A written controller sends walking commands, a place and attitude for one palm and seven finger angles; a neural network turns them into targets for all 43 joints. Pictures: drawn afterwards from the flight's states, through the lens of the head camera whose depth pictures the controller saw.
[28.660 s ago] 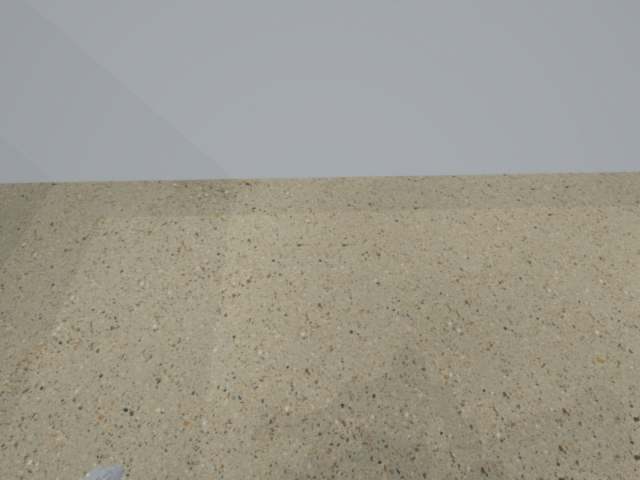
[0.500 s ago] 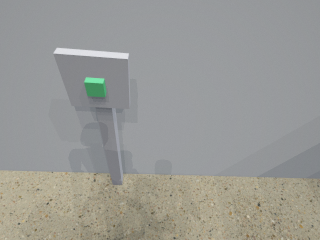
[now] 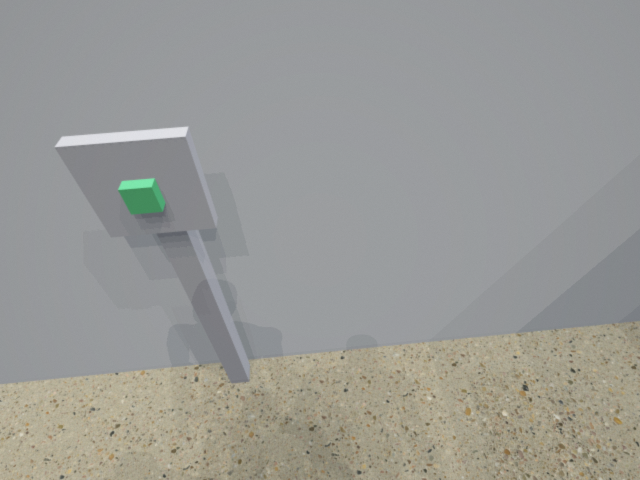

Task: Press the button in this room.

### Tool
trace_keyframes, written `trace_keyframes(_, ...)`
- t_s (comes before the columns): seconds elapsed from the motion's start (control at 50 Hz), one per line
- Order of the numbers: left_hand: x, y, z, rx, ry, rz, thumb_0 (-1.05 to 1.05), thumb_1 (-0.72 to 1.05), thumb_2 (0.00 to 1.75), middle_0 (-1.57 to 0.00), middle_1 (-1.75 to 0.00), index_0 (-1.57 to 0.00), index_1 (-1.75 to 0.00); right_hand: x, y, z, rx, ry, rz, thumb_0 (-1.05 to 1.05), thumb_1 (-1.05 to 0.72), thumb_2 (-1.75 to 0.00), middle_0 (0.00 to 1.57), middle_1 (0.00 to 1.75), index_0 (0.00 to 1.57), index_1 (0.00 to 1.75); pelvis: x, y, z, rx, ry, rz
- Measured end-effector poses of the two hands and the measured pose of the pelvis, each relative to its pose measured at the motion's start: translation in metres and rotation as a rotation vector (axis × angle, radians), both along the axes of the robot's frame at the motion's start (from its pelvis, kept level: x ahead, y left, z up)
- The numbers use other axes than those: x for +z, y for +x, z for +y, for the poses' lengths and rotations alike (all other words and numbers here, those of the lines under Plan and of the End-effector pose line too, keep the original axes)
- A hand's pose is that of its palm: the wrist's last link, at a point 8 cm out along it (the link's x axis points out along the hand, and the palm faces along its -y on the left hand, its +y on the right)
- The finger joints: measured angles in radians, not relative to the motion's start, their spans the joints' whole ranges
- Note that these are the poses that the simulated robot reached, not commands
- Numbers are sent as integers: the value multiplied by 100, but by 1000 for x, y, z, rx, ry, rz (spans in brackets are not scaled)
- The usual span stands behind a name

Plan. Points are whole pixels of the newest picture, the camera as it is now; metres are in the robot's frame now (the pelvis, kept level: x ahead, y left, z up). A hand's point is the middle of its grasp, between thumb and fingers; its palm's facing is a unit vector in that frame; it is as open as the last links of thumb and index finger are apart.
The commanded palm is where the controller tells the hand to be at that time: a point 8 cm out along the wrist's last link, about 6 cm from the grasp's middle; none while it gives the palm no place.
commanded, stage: come to a stop and stand still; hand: left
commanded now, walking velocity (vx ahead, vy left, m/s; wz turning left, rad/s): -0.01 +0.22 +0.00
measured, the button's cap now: (143, 195) +0.52 +0.34 +0.07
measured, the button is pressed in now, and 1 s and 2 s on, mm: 0 0 0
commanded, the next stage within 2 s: look again from close up in 0.70 s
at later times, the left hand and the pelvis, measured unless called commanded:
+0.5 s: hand out of the picture -0.03 +0.26 -0.19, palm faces +0.10 -0.97 -0.24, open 7.4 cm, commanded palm none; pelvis -0.03 +0.07 -0.01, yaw +2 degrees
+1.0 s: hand out of the picture -0.05 +0.23 -0.18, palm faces +0.05 -0.98 -0.19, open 7.4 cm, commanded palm none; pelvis -0.04 +0.06 -0.01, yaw +2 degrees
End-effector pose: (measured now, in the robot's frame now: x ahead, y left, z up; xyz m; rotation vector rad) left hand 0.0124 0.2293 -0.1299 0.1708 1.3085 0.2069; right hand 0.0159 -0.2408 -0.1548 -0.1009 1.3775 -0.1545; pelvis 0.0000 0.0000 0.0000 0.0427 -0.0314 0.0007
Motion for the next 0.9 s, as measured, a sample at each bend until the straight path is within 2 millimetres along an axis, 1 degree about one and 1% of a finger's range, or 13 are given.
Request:
trace_keyframes(0.04, 3, -5, -5, 5, -5, 15, 1, 91, 90, -20, -30, -20, -30, 2, -10, -3, 0, 1, 21, 0, -91, -90, 20, 30, 19, 30, 3, -1, -1, 4, 6, 8)
trace_keyframes(0.1, 4, -14, -4, 25, -4, 30, 1, 91, 90, -20, -30, -20, -30, 4, -23, -4, 12, -7, 65, 0, -91, -90, 20, 30, 19, 30, 4, -4, 0, 18, 7, 17)
trace_keyframes(0.18, 1, -29, 6, 59, -3, 52, 1, 91, 90, -20, -30, -20, -30, 6, -25, 1, 42, -27, 99, 0, -91, -90, 20, 30, 19, 30, 3, -9, 8, 36, 3, 26)
trace_keyframes(0.22, -3, -39, 14, 74, -7, 69, 1, 91, 90, -20, -30, -20, -30, 8, -20, 8, 58, -38, 89, 0, -91, -90, 20, 30, 19, 30, 1, -12, 15, 41, -2, 30)
trace_keyframes(0.26, -9, -48, 24, 65, 1, 88, 1, 90, 90, -20, -30, -20, -30, 8, -9, 16, 73, -51, 37, 0, -91, -90, 20, 30, 19, 30, -3, -15, 25, 39, -13, 32)
trace_keyframes(0.3, -19, -55, 38, 69, 3, 96, 1, 90, 90, -20, -30, -20, -30, 2, 3, 27, 97, -68, -43, 0, -91, -90, 20, 30, 19, 30, -13, -18, 38, 57, -52, 35)
trace_keyframes(0.34, -25, -58, 52, 82, 5, 88, 1, 90, 90, -20, -30, -20, -30, 2, 13, 41, 120, -73, -87, 0, -91, -90, 20, 30, 19, 30, -17, -22, 47, 60, -54, 20)
trace_keyframes(0.42, -28, -58, 70, 73, 4, 47, 1, 90, 90, -20, -30, -20, -30, 7, 31, 71, 138, -52, -187, 0, -92, -90, 20, 30, 19, 30, -17, -28, 60, 43, -55, -9)
trace_keyframes(0.48, -26, -55, 79, 52, 0, 13, 1, 90, 90, -20, -30, -20, -30, 13, 40, 83, 140, -45, -248, 0, -93, -90, 20, 30, 20, 30, -16, -32, 67, 34, -53, -18)
trace_keyframes(0.54, -24, -52, 84, 33, -5, -10, 1, 90, 90, -20, -30, -20, -30, 19, 43, 92, 145, -32, -279, 0, -93, -90, 20, 30, 20, 30, -13, -36, 71, 28, -49, -17)
trace_keyframes(0.6, -22, -51, 86, 20, -12, -21, 1, 90, 90, -20, -30, -20, -30, 21, 39, 96, 143, -27, -281, 0, -93, -90, 21, 30, 20, 30, -11, -38, 74, 27, -46, -11)
trace_keyframes(0.68, -21, -54, 83, 11, -24, -17, 1, 90, 90, -20, -30, -20, -30, 22, 26, 92, 128, -41, -255, -1, -93, -90, 21, 30, 20, 30, -9, -39, 75, 23, -43, -7)
trace_keyframes(0.9, -23, -64, 62, 6, -55, 41, 1, 90, 90, -20, -30, -20, -30, 15, -31, 70, 80, -60, -79, 0, -91, -90, 20, 30, 20, 30, -6, -38, 64, 25, -41, -10)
